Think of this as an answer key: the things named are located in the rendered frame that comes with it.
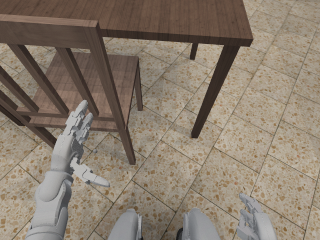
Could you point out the robot right hand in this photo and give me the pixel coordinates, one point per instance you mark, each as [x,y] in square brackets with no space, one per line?
[259,226]

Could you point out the robot left forearm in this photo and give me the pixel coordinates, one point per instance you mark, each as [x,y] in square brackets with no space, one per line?
[52,197]

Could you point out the chair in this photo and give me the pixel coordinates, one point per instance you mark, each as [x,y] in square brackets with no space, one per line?
[105,81]

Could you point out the table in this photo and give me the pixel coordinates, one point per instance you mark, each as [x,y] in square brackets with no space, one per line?
[214,22]

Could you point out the left robot thigh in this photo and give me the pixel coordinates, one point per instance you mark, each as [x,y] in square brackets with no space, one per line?
[127,227]

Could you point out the robot right shin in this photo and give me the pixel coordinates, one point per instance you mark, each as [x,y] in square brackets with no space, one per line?
[192,210]

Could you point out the robot left hand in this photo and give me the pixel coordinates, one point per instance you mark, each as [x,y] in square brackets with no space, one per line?
[70,143]

